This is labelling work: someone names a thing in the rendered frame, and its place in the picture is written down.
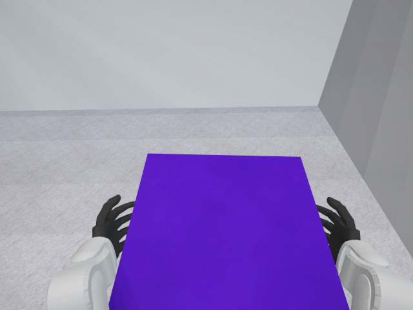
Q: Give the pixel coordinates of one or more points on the left robot forearm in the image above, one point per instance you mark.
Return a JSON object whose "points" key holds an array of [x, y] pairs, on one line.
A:
{"points": [[85, 278]]}

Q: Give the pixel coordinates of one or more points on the left robot hand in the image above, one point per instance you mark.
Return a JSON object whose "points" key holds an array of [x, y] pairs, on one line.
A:
{"points": [[107, 225]]}

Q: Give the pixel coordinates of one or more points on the carton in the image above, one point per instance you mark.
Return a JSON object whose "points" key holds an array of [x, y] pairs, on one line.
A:
{"points": [[225, 232]]}

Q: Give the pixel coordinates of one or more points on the right robot forearm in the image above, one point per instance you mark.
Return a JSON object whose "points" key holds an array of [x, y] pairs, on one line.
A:
{"points": [[372, 281]]}

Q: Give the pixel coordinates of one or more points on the right robot hand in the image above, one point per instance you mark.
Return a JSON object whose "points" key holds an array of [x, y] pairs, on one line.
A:
{"points": [[342, 230]]}

